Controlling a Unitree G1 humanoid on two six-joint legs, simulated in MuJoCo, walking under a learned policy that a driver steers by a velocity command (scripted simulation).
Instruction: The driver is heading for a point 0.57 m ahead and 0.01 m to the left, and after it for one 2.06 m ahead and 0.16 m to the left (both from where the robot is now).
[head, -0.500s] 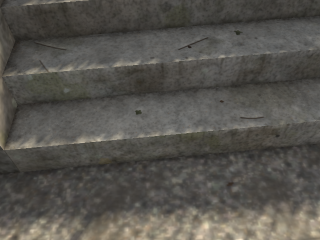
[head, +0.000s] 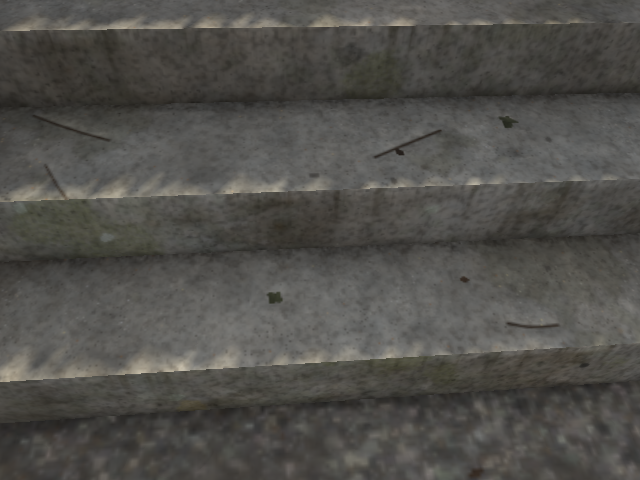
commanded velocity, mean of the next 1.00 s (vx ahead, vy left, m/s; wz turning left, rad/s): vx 0.16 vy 0.00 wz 0.00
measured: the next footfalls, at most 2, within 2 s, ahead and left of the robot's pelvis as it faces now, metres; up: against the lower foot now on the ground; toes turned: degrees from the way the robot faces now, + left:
right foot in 0.34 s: +0.26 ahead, -0.10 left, +0.00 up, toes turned -3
left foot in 0.58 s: +0.18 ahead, +0.11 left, +0.00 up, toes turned +1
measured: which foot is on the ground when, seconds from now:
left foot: down 0.00-0.34, up 0.36-0.56, down 0.58-1.00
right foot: up 0.00-0.32, down 0.34-1.00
